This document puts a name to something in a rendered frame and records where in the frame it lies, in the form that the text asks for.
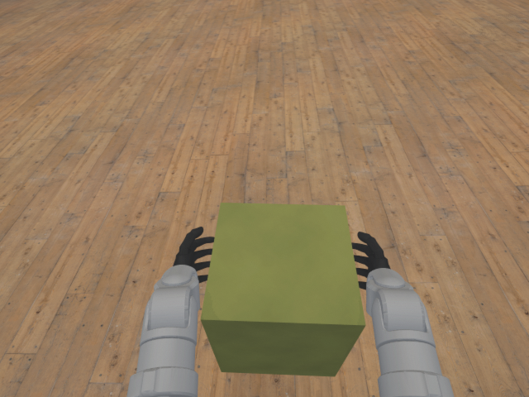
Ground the robot right hand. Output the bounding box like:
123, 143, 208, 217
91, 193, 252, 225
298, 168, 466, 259
351, 232, 390, 289

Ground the carton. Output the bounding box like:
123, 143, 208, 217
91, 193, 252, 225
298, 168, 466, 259
200, 203, 366, 376

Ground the robot left forearm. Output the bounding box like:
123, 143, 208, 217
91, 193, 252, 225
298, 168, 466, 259
126, 265, 200, 397

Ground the robot right forearm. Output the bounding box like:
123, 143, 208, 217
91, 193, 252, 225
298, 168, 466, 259
366, 268, 455, 397

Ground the robot left hand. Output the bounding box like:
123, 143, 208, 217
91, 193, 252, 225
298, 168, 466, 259
173, 227, 215, 283

